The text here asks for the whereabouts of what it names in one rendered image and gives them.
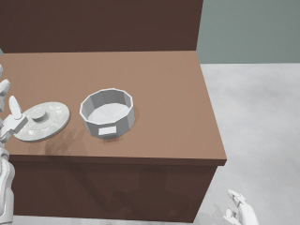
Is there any right robot hand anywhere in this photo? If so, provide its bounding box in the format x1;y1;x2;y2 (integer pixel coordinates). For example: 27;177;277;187
223;189;260;225

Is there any pot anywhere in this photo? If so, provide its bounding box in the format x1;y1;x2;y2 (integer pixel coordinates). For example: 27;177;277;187
80;88;135;140

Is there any knob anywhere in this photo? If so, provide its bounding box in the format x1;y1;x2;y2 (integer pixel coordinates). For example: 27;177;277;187
30;109;48;122

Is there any table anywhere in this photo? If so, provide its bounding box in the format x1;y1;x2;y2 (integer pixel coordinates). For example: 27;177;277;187
0;0;227;223

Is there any left robot hand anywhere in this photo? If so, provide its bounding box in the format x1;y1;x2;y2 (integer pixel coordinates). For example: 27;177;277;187
0;65;28;149

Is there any robot left forearm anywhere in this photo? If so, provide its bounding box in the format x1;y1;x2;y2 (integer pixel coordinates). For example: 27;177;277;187
0;147;15;225

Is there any lid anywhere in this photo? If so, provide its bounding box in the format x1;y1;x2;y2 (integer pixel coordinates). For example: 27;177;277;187
14;101;70;143

